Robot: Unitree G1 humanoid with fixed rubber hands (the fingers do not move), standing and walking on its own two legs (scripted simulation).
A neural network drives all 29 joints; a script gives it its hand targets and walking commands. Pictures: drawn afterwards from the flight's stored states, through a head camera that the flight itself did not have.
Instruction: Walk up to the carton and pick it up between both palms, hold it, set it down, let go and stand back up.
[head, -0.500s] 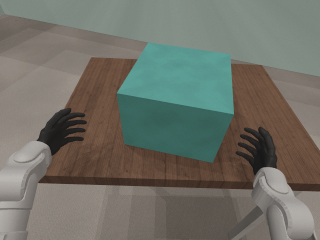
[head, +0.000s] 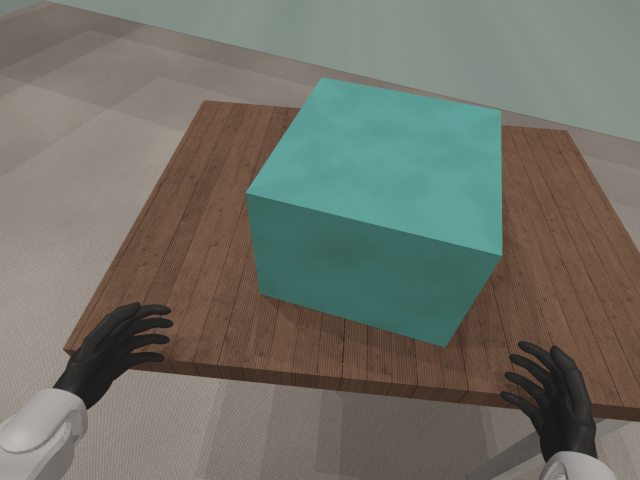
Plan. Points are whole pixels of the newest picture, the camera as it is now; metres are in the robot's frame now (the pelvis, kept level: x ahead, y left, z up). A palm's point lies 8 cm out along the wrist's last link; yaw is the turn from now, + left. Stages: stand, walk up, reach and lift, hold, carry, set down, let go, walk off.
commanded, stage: set down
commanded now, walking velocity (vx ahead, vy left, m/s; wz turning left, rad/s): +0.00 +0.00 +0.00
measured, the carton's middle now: (379, 203) +0.47 -0.01 +0.09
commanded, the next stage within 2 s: let go in 1.90 s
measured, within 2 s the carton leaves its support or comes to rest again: neither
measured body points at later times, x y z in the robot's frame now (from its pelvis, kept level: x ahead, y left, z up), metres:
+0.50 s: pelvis +0.00 +0.00 +0.00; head +0.00 +0.01 +0.45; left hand +0.20 +0.27 +0.06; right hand +0.20 -0.19 +0.06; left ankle -0.02 +0.10 -0.75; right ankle -0.01 -0.13 -0.75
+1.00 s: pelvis -0.04 +0.00 +0.00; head -0.08 +0.00 +0.45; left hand +0.20 +0.27 +0.06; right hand +0.20 -0.21 +0.06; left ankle -0.02 +0.10 -0.75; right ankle -0.01 -0.13 -0.74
